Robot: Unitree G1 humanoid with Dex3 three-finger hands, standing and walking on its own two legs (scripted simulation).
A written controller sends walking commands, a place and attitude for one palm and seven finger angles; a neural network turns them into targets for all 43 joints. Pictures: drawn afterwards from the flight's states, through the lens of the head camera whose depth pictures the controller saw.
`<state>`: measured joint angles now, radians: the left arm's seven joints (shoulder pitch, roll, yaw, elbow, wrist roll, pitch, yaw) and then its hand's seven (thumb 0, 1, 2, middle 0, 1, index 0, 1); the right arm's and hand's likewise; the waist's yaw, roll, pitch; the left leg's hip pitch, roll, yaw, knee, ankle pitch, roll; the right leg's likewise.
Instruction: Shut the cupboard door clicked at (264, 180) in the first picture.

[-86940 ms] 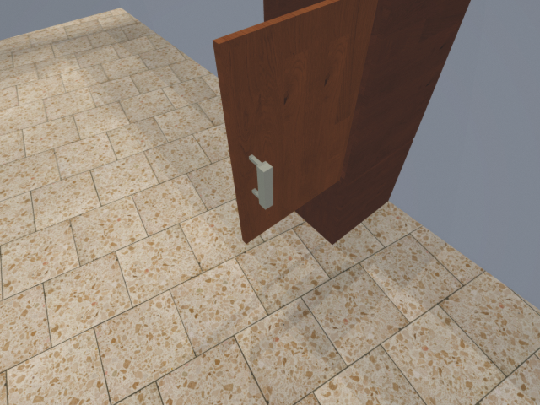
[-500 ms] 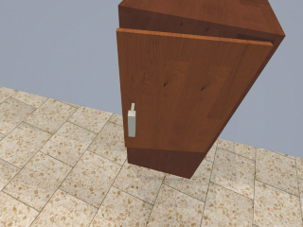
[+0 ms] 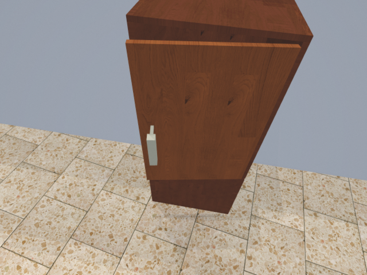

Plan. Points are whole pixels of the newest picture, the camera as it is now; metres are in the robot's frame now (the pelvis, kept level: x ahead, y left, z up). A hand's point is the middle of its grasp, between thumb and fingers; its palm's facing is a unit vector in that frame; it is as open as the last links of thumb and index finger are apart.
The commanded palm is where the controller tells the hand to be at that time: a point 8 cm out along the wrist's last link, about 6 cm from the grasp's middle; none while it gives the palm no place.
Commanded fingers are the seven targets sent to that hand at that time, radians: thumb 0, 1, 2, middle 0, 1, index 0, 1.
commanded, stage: look again from close up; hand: left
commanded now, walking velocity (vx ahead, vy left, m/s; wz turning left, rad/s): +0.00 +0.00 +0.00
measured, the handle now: (152, 145) +0.51 +0.12 -0.09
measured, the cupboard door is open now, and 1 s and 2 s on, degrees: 11 11 11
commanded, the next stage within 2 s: shuffle to correct the standing spot in 0.50 s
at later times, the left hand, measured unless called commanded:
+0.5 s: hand out of the picture -0.03 +0.19 -0.18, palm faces +0.03 -0.98 -0.22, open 7.4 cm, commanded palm none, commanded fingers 0.00 0.90 0.90 -0.20 -0.30 -0.20 -0.30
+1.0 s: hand out of the picture -0.04 +0.14 -0.19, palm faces +0.06 -0.99 -0.14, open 7.4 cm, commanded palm none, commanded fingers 0.00 0.90 0.90 -0.20 -0.30 -0.20 -0.30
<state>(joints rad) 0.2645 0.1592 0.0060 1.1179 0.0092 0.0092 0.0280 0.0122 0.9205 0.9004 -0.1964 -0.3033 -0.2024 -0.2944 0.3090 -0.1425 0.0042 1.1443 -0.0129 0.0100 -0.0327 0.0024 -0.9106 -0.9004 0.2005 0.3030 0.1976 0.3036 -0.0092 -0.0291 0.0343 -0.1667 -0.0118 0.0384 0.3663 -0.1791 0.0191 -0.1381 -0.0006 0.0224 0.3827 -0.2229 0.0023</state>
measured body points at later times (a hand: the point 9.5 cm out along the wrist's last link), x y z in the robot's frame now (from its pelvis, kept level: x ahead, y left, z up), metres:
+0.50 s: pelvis -0.03 +0.01 -0.01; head -0.05 +0.01 +0.44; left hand -0.03 +0.24 -0.16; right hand +0.01 -0.23 -0.16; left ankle +0.01 +0.11 -0.75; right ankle -0.01 -0.12 -0.75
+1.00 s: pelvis +0.00 -0.02 -0.01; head +0.00 -0.01 +0.44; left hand -0.04 +0.19 -0.18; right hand +0.00 -0.25 -0.17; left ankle +0.01 +0.10 -0.75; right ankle -0.01 -0.12 -0.75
